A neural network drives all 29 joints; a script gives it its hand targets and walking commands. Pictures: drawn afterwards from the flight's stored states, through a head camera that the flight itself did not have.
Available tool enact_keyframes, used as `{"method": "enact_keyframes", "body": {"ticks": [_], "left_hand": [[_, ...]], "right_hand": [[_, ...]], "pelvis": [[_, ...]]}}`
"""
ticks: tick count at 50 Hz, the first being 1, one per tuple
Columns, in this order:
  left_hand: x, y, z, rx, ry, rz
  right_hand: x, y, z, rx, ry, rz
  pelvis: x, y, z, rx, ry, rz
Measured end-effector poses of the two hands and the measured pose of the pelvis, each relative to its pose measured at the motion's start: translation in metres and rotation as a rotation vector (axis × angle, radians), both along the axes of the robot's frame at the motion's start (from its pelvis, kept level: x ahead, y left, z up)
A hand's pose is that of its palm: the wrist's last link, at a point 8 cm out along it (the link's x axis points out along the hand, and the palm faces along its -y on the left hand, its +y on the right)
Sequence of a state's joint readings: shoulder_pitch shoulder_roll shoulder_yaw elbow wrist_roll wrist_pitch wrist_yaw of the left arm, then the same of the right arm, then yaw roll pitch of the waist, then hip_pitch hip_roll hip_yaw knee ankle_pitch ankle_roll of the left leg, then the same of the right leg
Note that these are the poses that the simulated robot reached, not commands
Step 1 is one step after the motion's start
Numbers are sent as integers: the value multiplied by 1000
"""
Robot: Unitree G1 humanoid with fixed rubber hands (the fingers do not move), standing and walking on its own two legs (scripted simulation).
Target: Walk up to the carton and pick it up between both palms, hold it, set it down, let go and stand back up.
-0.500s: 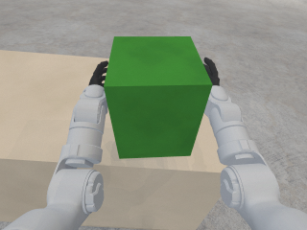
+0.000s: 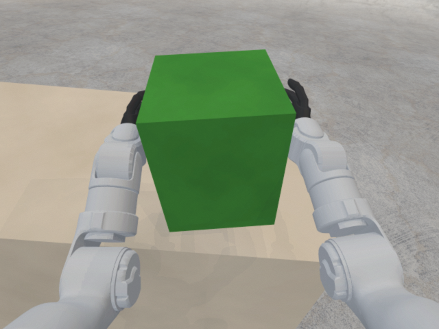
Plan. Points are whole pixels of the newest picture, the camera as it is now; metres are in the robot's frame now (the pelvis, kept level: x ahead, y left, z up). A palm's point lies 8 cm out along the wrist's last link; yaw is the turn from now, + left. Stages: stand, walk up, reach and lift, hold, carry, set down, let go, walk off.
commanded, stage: reach and lift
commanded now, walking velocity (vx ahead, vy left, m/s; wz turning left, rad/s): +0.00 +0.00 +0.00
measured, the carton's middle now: (216, 142) +0.38 -0.01 +0.18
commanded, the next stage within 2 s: hold in 0.10 s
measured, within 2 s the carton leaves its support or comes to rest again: neither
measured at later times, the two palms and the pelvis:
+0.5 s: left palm (129, 123) +0.38 +0.14 +0.22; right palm (299, 112) +0.38 -0.15 +0.25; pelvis +0.00 +0.01 +0.00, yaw -1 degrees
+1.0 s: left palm (125, 120) +0.37 +0.14 +0.24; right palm (303, 103) +0.37 -0.15 +0.28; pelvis -0.01 +0.00 +0.00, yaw -1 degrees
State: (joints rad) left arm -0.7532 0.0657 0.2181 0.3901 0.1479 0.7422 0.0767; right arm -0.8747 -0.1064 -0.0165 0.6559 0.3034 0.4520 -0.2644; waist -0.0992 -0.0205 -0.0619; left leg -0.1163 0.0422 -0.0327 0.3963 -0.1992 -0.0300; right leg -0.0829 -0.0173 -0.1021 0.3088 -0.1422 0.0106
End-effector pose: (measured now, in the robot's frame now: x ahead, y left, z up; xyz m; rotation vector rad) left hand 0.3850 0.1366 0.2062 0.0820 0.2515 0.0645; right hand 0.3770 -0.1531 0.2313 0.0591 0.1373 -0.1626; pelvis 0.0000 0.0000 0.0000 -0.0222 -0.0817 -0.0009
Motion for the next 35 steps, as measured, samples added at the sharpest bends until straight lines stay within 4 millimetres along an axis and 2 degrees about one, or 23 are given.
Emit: {"method": "enact_keyframes", "body": {"ticks": [15, 35], "left_hand": [[1, 2, 10, 7, 13, 6], [-10, 2, 25, -37, 15, 32]], "right_hand": [[3, 2, 10, 12, 16, 5], [-2, 3, 33, 4, 20, 23]], "pelvis": [[5, 9, 0, -5, 7, -21], [-1, 1, 0, -2, 8, -22]]}}
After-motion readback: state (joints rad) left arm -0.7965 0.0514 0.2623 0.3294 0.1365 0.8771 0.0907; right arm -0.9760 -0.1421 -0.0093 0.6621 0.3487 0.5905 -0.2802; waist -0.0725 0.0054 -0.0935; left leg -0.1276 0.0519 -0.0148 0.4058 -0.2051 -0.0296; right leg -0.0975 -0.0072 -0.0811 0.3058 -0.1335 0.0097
